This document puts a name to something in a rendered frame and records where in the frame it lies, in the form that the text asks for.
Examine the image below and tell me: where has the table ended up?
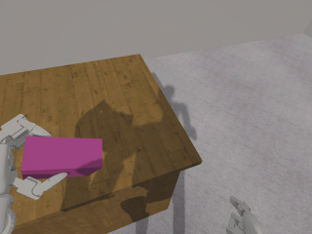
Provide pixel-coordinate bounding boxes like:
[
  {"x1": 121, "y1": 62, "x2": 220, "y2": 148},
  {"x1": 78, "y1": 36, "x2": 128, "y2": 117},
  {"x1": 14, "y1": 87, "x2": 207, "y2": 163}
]
[{"x1": 0, "y1": 54, "x2": 203, "y2": 234}]

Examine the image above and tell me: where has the robot right hand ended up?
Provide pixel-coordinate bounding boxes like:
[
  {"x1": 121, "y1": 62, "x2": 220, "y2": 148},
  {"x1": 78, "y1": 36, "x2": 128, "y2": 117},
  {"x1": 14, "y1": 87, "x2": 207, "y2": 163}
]
[{"x1": 226, "y1": 196, "x2": 263, "y2": 234}]

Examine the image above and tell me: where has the robot left hand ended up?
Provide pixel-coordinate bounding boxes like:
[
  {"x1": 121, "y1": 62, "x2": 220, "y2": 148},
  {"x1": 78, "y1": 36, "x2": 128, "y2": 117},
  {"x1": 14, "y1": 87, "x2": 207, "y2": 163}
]
[{"x1": 0, "y1": 114, "x2": 68, "y2": 201}]

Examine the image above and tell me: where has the robot left forearm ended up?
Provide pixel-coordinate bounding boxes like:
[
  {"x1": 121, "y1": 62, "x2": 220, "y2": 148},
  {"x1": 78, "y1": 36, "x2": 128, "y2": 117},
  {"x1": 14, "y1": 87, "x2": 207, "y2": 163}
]
[{"x1": 0, "y1": 194, "x2": 17, "y2": 234}]

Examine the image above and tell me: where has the sponge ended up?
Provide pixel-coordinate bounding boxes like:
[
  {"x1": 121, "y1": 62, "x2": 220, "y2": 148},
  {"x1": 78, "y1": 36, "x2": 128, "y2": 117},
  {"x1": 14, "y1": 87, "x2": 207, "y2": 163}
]
[{"x1": 20, "y1": 136, "x2": 102, "y2": 180}]

